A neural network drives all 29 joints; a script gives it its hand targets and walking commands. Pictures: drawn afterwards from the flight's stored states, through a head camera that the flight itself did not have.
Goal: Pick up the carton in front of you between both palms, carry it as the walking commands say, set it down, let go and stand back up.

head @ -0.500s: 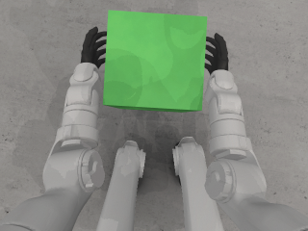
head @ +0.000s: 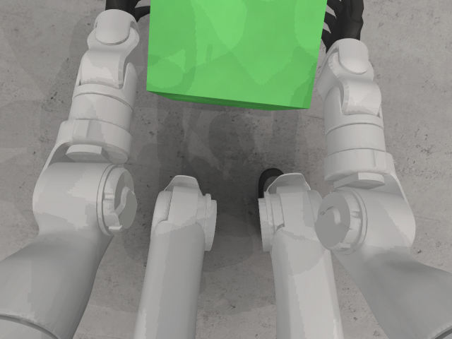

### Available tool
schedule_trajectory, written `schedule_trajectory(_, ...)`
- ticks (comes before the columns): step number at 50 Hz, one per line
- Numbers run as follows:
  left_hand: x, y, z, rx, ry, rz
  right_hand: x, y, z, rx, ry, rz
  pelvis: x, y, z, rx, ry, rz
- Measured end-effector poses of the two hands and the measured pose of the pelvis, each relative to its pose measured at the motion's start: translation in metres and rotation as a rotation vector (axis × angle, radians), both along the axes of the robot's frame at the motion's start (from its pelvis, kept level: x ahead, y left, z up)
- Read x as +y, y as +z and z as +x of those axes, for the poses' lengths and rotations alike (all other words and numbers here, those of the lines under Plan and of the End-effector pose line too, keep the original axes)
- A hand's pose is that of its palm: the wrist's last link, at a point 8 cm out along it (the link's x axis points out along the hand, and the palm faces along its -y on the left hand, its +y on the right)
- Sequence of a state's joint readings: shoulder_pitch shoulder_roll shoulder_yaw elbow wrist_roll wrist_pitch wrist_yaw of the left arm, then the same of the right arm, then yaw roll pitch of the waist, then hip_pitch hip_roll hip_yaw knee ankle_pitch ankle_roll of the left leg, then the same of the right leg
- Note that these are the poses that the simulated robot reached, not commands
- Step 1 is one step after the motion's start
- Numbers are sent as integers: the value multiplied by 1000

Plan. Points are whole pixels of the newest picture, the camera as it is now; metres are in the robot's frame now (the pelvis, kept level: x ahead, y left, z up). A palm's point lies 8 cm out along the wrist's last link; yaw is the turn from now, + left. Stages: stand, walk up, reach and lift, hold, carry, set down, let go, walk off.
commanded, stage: set down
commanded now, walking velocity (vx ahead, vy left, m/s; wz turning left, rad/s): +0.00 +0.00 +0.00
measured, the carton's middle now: (231, 41) +0.52 -0.01 -0.23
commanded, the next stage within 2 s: none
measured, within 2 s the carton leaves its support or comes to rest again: rests again in 1.22 s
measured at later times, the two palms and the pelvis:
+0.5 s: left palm (135, 24) +0.54 +0.13 -0.19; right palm (337, 42) +0.51 -0.17 -0.18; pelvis +0.00 +0.00 -0.03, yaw +0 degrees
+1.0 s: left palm (140, 27) +0.53 +0.13 -0.21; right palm (338, 42) +0.51 -0.18 -0.20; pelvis +0.00 +0.00 -0.04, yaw +0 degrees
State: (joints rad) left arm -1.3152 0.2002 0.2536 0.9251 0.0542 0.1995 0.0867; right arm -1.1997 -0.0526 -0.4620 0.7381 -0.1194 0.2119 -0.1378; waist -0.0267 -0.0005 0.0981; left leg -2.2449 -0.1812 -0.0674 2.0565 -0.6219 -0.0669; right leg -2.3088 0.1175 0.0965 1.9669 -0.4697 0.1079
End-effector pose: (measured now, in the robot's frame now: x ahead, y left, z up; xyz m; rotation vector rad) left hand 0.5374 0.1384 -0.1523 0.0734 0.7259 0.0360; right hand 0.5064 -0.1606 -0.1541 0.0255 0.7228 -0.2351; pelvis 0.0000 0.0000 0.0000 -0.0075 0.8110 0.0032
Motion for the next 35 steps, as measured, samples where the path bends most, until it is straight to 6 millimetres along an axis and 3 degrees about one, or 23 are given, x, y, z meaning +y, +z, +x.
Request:
schedule_trajectory(6, -3, -24, 4, 12, -12, -7, -4, -14, 7, 12, -4, -12, 1, -14, 4, -43, 9, -14)
schedule_trajectory(35, -3, -52, -5, 65, -47, 0, -8, -39, 5, 71, 44, -22, 0, -32, 4, -102, 19, -16)
